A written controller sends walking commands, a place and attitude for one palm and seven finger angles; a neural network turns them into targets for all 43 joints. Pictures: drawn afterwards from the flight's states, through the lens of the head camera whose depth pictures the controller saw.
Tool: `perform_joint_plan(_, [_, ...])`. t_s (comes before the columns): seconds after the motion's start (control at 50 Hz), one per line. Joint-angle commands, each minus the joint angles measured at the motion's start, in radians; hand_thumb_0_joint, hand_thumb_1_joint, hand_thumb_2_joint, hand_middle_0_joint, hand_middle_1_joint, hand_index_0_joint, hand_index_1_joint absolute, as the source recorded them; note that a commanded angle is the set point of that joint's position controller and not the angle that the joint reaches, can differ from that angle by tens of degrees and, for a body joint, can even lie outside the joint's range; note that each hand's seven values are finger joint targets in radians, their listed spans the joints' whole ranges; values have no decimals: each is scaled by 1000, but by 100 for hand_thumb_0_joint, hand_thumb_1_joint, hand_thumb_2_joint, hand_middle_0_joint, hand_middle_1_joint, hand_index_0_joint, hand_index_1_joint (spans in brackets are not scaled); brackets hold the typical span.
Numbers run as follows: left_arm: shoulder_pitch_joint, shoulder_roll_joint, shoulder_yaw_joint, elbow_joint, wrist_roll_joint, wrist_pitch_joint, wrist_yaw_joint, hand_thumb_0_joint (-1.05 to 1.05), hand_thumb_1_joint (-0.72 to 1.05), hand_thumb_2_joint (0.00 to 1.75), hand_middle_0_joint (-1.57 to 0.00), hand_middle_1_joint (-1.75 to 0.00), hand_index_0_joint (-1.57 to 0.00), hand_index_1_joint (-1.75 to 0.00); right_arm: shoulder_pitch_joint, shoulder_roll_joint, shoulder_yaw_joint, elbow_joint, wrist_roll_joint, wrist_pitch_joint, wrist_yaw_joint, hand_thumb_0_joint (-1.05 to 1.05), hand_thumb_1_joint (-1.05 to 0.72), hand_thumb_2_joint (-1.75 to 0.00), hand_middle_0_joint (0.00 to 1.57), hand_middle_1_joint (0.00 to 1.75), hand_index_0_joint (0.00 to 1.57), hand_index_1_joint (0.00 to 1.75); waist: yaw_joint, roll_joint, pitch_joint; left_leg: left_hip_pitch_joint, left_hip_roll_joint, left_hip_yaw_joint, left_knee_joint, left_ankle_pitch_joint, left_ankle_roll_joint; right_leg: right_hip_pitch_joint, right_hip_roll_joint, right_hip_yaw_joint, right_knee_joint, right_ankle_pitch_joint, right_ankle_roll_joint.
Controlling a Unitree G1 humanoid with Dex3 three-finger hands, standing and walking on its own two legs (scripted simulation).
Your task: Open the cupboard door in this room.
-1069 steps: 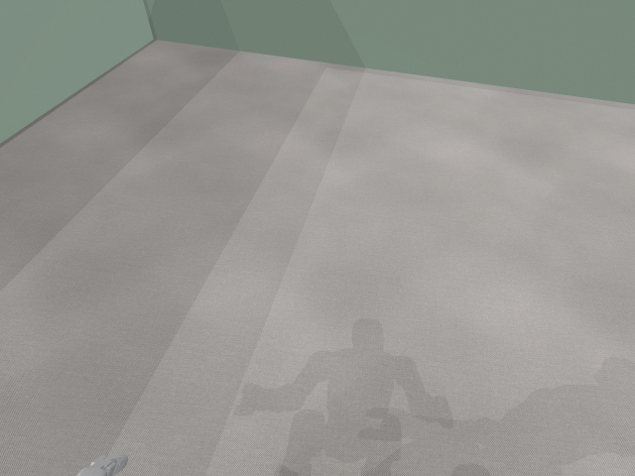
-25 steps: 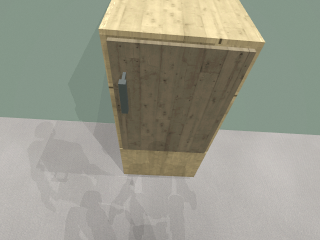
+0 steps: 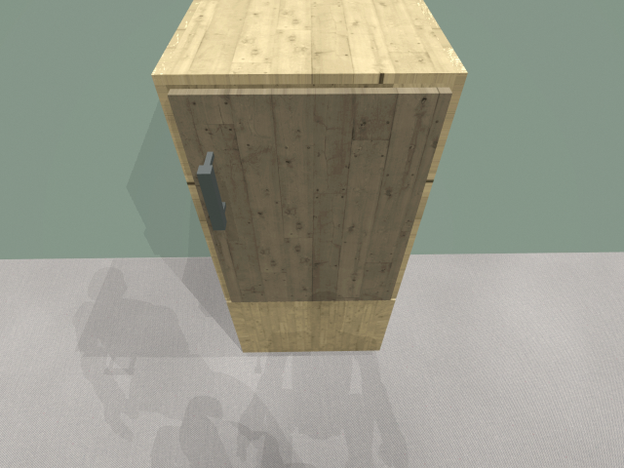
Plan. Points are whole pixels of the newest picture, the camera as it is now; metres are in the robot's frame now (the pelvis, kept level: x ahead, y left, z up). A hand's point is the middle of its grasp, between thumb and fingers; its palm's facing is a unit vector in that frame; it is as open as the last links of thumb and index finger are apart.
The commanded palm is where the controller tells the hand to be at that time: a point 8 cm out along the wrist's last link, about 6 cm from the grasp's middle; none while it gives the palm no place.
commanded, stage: come to a stop and stand still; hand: left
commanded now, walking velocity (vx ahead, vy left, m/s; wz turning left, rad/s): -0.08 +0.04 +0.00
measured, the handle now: (214, 191) +0.54 +0.21 +0.02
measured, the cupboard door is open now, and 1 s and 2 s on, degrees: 0 0 0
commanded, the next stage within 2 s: look again from close up in 0.46 s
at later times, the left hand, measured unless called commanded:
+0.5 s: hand out of the picture +0.00 +0.20 -0.18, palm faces +0.02 -0.98 -0.20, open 7.3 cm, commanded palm none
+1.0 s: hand out of the picture -0.01 +0.21 -0.18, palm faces -0.02 -0.97 -0.23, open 7.3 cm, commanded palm none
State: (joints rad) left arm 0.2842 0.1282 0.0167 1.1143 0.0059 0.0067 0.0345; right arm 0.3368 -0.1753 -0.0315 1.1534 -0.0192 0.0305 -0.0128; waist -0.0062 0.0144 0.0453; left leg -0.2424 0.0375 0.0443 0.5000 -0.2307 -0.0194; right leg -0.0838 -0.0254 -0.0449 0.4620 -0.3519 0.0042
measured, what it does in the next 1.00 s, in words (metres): stands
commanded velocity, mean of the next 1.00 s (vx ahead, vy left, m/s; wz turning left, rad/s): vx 0.00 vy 0.00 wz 0.00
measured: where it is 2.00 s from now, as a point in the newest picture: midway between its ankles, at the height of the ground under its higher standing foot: outside the picture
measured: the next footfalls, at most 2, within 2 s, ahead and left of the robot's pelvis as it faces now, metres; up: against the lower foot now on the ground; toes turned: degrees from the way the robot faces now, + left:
none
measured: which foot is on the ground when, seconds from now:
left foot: down 0.00-1.00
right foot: down 0.00-1.00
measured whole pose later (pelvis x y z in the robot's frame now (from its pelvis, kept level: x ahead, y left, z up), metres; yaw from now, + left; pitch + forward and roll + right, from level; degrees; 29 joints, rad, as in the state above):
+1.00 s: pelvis -0.02 +0.02 +0.00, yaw -1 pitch -1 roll +0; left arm 0.29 0.19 -0.01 1.05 0.01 0.00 0.03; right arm 0.27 -0.18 0.00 1.05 -0.02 0.00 0.00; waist -0.01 0.00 0.03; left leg -0.30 0.02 0.07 0.53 -0.21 0.01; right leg -0.17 -0.05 -0.02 0.54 -0.35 0.03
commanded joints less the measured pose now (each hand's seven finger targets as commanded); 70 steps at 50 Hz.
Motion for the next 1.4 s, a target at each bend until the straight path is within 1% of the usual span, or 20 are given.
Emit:
perform_joint_plan(0.0, [23, 157, 37, -41, 5, -7, 14, 0, 90, 90, -20, -30, -20, -30, 18, -75, -13, -54, 10, -28, -15, 0, -90, -90, 20, 30, 20, 30, 11, -39, 30, 73, 50, -35, -25, 289, 14, -116, -151, 73, -38, 362, -49])
perform_joint_plan(0.1, [53, 112, 20, -28, 5, 2, 20, 0, 90, 90, -20, -30, -20, -30, 2, -97, -18, -56, 16, -39, -26, 0, -90, -90, 20, 30, 20, 30, 22, 44, -50, 136, 113, -111, -48, 455, 79, -104, -88, 13, 1, 212, -2])
perform_joint_plan(0.48, [46, 134, -2, -8, 10, -9, 8, 0, 90, 90, -20, -30, -20, -30, -81, -95, -6, -69, 16, -47, -17, 0, -90, -90, 20, 30, 20, 30, 8, -9, 39, 116, 73, -89, -164, 167, 38, -104, -101, 45, -140, 164, 8])
perform_joint_plan(0.52, [54, 135, -3, -8, 10, -12, 9, 0, 90, 90, -20, -30, -20, -30, -83, -94, -6, -67, 16, -49, -16, 0, -90, -90, 20, 30, 20, 30, 10, -14, 26, 125, 72, -84, -159, 182, 39, -96, -104, 47, -146, 178, 7])
perform_joint_plan(0.54, [96, 142, -12, -18, 31, -45, 45, 0, 90, 90, -20, -30, -20, -30, -116, -131, 5, -142, 14, -62, -6, 0, -90, -90, 20, 30, 20, 30, 19, -24, 46, 61, 74, -69, 59, 413, 25, -146, -111, 112, -120, 452, -1])
perform_joint_plan(0.56, [55, 173, -3, -70, 20, -48, 38, 0, 90, 90, -20, -30, -20, -30, -63, -94, 4, -159, 9, -58, 1, 0, -90, -90, 20, 30, 20, 30, -15, -15, -6, 38, 67, -72, 17, 181, 35, -115, -123, 87, -82, 298, -29])
perform_joint_plan(0.62, [47, 166, -4, -89, 15, -43, 20, 0, 90, 90, -20, -30, -20, -30, -59, -113, 8, -171, 3, -56, 4, 0, -90, -90, 20, 30, 20, 30, -5, 91, -54, 28, 64, -80, -12, 171, 55, -118, -72, 54, -30, 121, -40])
perform_joint_plan(0.78, [49, 150, -11, -94, 12, -22, 6, 0, 90, 90, -20, -30, -20, -30, -66, -120, 6, -187, 5, -46, 0, 0, -90, -90, 20, 30, 20, 30, 3, -41, 52, -49, 59, -100, -93, -62, 63, -199, -55, 61, -46, -46, -34])
perform_joint_plan(0.86, [50, 166, -8, -98, 11, -21, 3, 0, 90, 90, -20, -30, -20, -30, -51, -118, 7, -173, 4, -46, 2, 0, -90, -90, 20, 30, 20, 30, 3, -36, 63, -53, 52, -92, -112, -91, 58, -214, -59, 71, -60, -71, -35])
perform_joint_plan(1.12, [49, 197, -1, -89, 9, -32, -1, 0, 90, 90, -20, -30, -20, -30, -63, -127, 8, -134, 8, -62, -4, 0, -90, -90, 20, 30, 20, 30, 13, -12, -7, 16, 63, -61, -71, 109, 54, -167, -77, 84, -68, 105, -34])
perform_joint_plan(1.14, [116, 161, -9, -68, 19, -35, 36, 0, 90, 90, -20, -30, -20, -30, -126, -124, 11, -193, 16, -56, 0, 0, -90, -90, 20, 30, 20, 30, 34, -64, 61, -54, 62, -46, 107, 94, 21, -199, -123, 167, -132, 322, -26])
perform_joint_plan(1.16, [-625, 460, 206, -1614, -162, -267, 49, 0, 88, 89, -20, -32, -20, -32, -88, -275, -30, -503, 56, -207, -47, 0, -90, -90, 20, 30, 20, 30, -99, 146, -467, 236, -37, -22, -8, 221, 55, -152, -20, 11, 15, 360, -45])
perform_joint_plan(1.18, [-121, 366, 172, -1378, -93, -230, 84, 0, 85, 88, -20, -33, -20, -33, -155, -171, 12, -453, 55, -303, -82, 0, -90, -90, 20, 30, 20, 30, 28, 320, -451, 339, 5, -22, -45, 277, 53, -182, 14, -22, 98, 216, -55])
perform_joint_plan(1.2, [-78, 276, 136, -1296, -122, -187, 134, 0, 83, 87, -21, -34, -21, -34, -174, -164, -3, -392, 64, -326, -95, 0, -90, -90, 20, 30, 20, 30, -1, 237, -359, 193, 6, -27, -55, 142, 17, -204, 23, -60, 95, 113, -42])
perform_joint_plan(1.22, [223, -1, -26, -1035, -134, -92, 117, 0, 81, 86, -21, -36, -21, -36, -155, -127, 0, -384, 78, -324, -81, 0, -90, -90, 20, 30, 20, 30, -21, 152, -182, 91, 8, -44, -61, 35, 35, -276, 20, -78, 92, 89, -30])
perform_joint_plan(1.24, [39, 63, 28, -1225, -179, -124, 98, 0, 78, 85, -21, -37, -21, -37, -162, -165, -10, -466, 81, -329, -78, 0, -90, -90, 20, 30, 20, 30, -33, 107, -81, 1, -8, -72, -43, -26, 33, -303, 14, -79, 76, 87, -20])
perform_joint_plan(1.26, [45, 130, 98, -1199, -167, -175, 81, 0, 76, 84, -21, -39, -21, -39, -171, -183, -31, -477, 67, -331, -81, 0, -90, -90, 20, 30, 20, 30, -52, 34, -62, -43, -16, -63, 5, -51, 34, -369, 21, -77, 70, 40, -17])
perform_joint_plan(1.3, [232, 106, 161, -956, -170, -282, 14, 0, 71, 82, -21, -42, -21, -42, -176, -177, -48, -515, 49, -324, -70, 0, -90, -90, 20, 30, 20, 30, -6, -125, 10, -197, -36, -58, 106, -43, 24, -474, 35, -91, 119, -19, -15])
perform_joint_plan(1.34, [350, 60, 178, -863, -203, -428, -101, 0, 67, 80, -22, -45, -22, -45, -214, -165, -64, -550, 19, -317, -39, 0, -90, -90, 20, 30, 20, 30, 54, -272, -54, -333, -34, -46, 232, -13, 12, -576, 44, -82, 253, -7, -15])
perform_joint_plan(1.38, [385, 81, 206, -874, -247, -563, -245, 0, 62, 78, -22, -48, -22, -48, -244, -175, -81, -601, 20, -312, -15, 0, -90, -90, 20, 30, 20, 30, 79, -276, -139, -420, -40, -29, 330, 6, 6, -578, 34, -48, 353, 79, -18])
